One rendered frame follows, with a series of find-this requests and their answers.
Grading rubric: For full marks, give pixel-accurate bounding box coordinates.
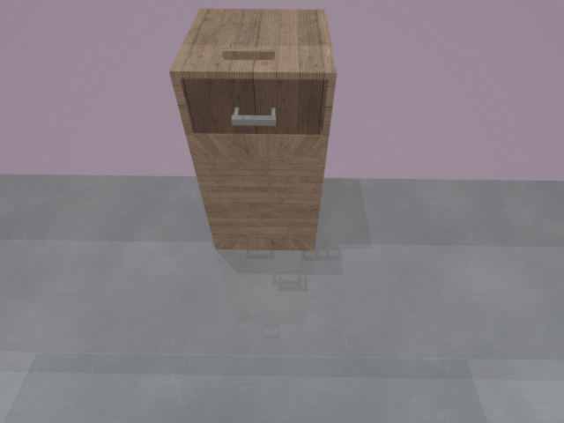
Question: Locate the drawer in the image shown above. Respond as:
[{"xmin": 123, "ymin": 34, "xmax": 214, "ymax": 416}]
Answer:
[{"xmin": 181, "ymin": 78, "xmax": 326, "ymax": 135}]

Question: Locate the cabinet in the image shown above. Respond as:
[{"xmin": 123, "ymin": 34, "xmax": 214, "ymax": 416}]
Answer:
[{"xmin": 169, "ymin": 9, "xmax": 337, "ymax": 251}]

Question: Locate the handle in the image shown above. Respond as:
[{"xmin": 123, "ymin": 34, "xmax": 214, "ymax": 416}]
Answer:
[
  {"xmin": 231, "ymin": 108, "xmax": 276, "ymax": 126},
  {"xmin": 222, "ymin": 48, "xmax": 275, "ymax": 60}
]

